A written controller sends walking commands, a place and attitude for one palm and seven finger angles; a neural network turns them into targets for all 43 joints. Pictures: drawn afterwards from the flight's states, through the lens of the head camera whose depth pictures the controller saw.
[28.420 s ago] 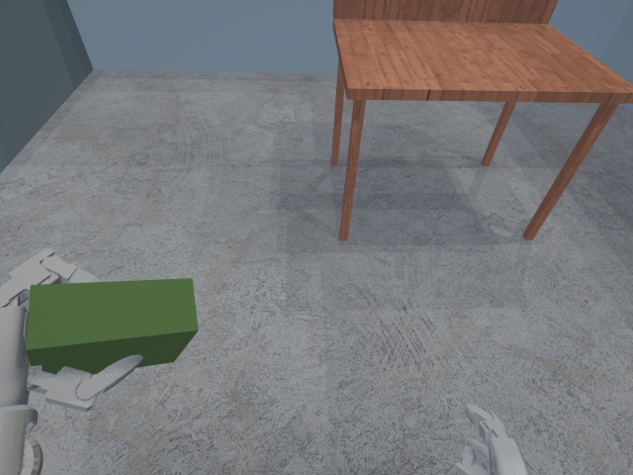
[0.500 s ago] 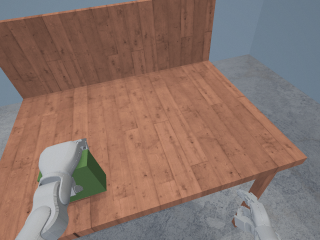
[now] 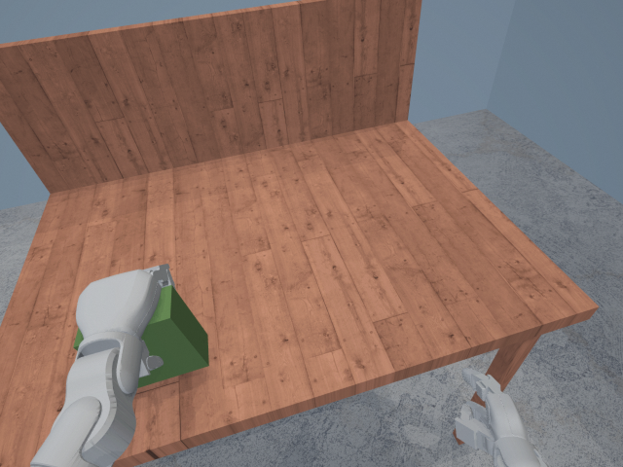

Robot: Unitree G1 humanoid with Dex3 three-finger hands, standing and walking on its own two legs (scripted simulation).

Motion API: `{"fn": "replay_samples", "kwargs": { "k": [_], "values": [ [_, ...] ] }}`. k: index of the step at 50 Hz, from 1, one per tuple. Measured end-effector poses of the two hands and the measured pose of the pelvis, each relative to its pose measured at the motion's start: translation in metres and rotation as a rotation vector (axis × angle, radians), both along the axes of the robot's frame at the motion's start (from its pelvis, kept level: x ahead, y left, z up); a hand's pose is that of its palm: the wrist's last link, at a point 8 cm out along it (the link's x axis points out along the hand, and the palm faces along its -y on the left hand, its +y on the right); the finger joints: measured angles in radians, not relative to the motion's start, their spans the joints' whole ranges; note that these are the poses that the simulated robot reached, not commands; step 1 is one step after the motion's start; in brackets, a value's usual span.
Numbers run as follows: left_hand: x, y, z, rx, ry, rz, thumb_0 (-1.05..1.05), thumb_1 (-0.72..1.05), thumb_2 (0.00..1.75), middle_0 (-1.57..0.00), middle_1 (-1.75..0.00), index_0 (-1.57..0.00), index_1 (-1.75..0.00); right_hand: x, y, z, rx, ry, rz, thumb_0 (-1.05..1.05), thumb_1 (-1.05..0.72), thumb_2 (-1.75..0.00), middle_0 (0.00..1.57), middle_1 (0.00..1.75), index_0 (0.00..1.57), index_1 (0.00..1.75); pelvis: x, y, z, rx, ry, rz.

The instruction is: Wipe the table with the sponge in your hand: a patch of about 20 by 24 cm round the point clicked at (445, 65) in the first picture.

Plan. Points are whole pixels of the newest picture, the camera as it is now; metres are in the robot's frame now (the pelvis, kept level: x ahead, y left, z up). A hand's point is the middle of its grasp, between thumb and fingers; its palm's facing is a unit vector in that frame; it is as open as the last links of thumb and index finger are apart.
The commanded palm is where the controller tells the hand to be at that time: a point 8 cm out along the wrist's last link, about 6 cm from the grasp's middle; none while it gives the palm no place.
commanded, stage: lower the sponge onto the table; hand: left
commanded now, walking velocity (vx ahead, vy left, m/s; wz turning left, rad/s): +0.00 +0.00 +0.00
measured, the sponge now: (156, 348) +0.24 +0.27 +0.02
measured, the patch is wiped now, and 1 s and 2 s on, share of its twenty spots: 0.00 0.00 0.15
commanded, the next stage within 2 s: wipe forward along the first lane in 1.28 s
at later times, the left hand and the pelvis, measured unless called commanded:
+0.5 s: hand (144, 325) +0.25 +0.27 +0.07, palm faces +0.00 -0.11 -0.99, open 9.7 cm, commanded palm +0.22 +0.26 +0.14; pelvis +0.00 +0.00 +0.00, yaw +0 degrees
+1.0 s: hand (141, 339) +0.24 +0.28 +0.04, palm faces -0.04 -0.11 -0.99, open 9.7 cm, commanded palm +0.22 +0.27 +0.11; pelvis +0.01 +0.00 +0.00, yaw +0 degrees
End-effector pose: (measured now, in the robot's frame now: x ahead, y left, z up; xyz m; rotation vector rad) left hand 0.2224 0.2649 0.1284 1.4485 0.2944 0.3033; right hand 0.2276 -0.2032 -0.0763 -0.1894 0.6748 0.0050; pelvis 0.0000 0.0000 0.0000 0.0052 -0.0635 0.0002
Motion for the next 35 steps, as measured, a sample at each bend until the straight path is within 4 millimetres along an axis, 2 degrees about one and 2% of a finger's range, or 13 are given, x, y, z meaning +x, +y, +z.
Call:
{"fn": "replay_samples", "kwargs": {
  "k": [6, 14, 21, 35],
  "values": [
    [0.004, 0.002, 0.004, -0.003, -0.003, 0.031, 0.00, -0.46, 1.04, -0.79, -1.36, -0.77, -1.37, 0.000, -0.001, 0.000, 0.007, 0.001, 0.001, 0.01, -0.90, -0.90, 0.21, 0.30, 0.21, 0.32, 0.000, 0.000, 0.000, 0.001, 0.002, 0.002],
    [0.003, -0.003, -0.001, -0.015, 0.023, 0.007, 0.00, -0.46, 1.04, -0.78, -1.37, -0.77, -1.37, 0.001, -0.002, 0.000, 0.005, 0.003, 0.007, 0.01, -0.90, -0.90, 0.21, 0.30, 0.22, 0.32, 0.002, 0.000, 0.000, 0.001, 0.005, 0.001],
    [0.001, 0.001, -0.002, -0.005, 0.015, 0.026, 0.00, -0.46, 1.04, -0.79, -1.36, -0.77, -1.37, 0.001, -0.003, 0.000, 0.001, 0.004, 0.009, 0.01, -0.90, -0.90, 0.21, 0.30, 0.23, 0.33, 0.003, -0.002, 0.000, 0.000, 0.003, 0.003],
    [0.010, 0.005, -0.017, -0.015, 0.055, 0.022, 0.00, -0.46, 1.04, -0.78, -1.37, -0.77, -1.37, 0.001, -0.003, 0.000, -0.003, 0.006, 0.000, 0.01, -0.90, -0.90, 0.21, 0.30, 0.24, 0.33, 0.005, -0.002, 0.000, -0.001, 0.020, 0.000]
  ]
}}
